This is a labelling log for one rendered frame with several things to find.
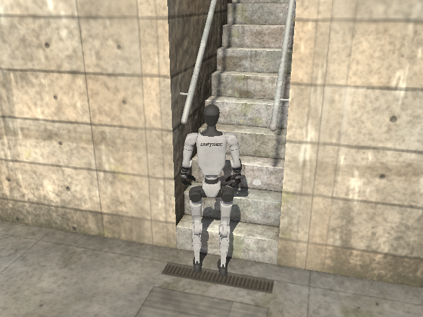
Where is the robot left forearm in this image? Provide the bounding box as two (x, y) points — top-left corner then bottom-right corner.
(180, 159), (190, 178)

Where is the robot right forearm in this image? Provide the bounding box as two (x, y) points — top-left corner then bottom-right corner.
(233, 159), (242, 179)

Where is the left robot upper arm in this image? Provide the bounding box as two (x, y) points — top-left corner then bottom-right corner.
(182, 133), (198, 168)

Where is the right robot shin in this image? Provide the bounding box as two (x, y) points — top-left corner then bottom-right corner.
(219, 225), (230, 267)

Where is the robot left hand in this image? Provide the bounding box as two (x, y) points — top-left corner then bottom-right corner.
(180, 175), (196, 186)

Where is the robot right hand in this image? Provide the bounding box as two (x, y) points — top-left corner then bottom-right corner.
(225, 175), (241, 187)

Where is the robot right foot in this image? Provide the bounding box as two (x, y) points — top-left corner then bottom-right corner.
(217, 259), (227, 277)

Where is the right robot upper arm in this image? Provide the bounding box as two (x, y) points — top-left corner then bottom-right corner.
(225, 133), (241, 168)

